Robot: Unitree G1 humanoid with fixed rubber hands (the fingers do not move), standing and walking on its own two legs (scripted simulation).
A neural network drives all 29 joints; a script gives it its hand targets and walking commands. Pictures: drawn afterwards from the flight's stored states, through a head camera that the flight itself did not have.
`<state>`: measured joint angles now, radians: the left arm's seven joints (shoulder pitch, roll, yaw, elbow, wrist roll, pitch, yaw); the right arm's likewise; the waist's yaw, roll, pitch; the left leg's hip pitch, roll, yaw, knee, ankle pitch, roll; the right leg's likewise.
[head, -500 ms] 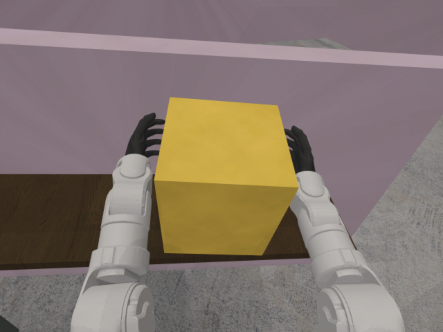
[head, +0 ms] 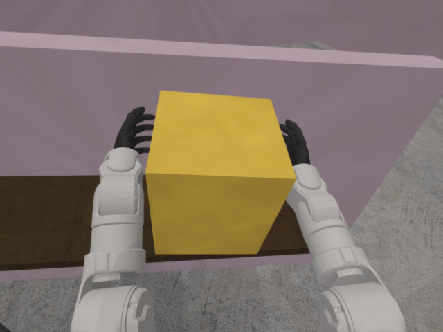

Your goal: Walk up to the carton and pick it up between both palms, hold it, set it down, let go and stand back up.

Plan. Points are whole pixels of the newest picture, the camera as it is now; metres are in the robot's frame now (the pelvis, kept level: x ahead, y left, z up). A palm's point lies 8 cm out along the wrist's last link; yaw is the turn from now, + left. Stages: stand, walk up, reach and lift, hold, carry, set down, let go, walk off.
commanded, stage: reach and lift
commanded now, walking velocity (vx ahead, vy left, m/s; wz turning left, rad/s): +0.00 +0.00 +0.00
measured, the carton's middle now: (212, 177) +0.38 +0.00 +0.11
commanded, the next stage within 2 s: hold in 0.86 s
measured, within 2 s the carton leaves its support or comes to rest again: neither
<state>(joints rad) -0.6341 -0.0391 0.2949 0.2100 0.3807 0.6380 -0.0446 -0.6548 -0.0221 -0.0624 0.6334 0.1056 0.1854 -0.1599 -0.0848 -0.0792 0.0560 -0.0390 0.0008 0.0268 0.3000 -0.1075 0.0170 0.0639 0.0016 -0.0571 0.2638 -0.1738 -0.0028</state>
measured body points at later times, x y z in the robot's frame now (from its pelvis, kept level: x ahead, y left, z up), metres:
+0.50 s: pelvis +0.01 +0.00 +0.00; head -0.04 +0.03 +0.45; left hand +0.39 +0.15 +0.20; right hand +0.38 -0.15 +0.19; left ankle +0.05 +0.11 -0.75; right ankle -0.01 -0.11 -0.75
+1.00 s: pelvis +0.01 -0.01 +0.00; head -0.05 +0.03 +0.44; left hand +0.38 +0.15 +0.22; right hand +0.39 -0.15 +0.22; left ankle +0.05 +0.11 -0.75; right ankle -0.01 -0.11 -0.75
